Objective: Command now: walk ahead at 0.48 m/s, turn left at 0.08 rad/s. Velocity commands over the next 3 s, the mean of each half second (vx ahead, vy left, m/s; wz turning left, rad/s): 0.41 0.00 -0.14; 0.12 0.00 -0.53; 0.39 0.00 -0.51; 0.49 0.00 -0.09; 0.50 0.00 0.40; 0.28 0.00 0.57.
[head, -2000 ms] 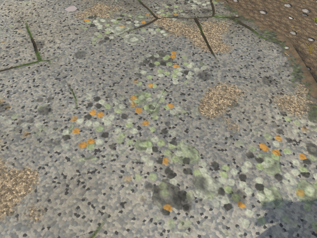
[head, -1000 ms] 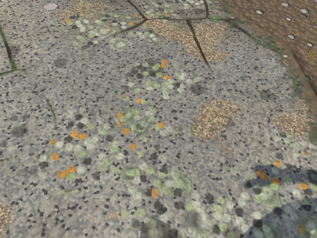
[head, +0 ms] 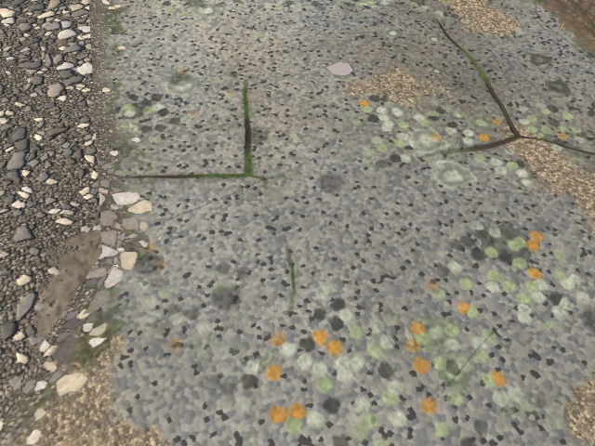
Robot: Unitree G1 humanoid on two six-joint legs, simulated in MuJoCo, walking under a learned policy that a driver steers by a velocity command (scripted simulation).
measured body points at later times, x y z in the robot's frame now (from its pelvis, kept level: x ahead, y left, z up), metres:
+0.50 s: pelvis +0.28 -0.03 +0.00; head +0.33 -0.04 +0.45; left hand +0.36 +0.25 -0.12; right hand +0.46 -0.30 -0.09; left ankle +0.44 +0.12 -0.70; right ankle +0.27 -0.12 -0.75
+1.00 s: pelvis +0.39 -0.01 -0.01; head +0.41 -0.03 +0.44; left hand +0.63 +0.19 -0.10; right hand +0.41 -0.33 -0.11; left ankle +0.48 +0.09 -0.75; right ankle +0.34 -0.13 -0.72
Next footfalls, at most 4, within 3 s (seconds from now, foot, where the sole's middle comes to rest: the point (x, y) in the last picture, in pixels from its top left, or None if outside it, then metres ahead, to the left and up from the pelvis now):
0.18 right None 0.31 -0.12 -0.78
0.62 left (249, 430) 0.52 0.08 -0.78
1.06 right None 0.36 -0.13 -0.78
1.52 left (335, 330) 0.76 -0.14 -0.78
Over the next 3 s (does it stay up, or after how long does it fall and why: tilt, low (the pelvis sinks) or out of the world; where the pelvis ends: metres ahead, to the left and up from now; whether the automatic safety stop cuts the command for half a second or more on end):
stays up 1.20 -0.58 -0.02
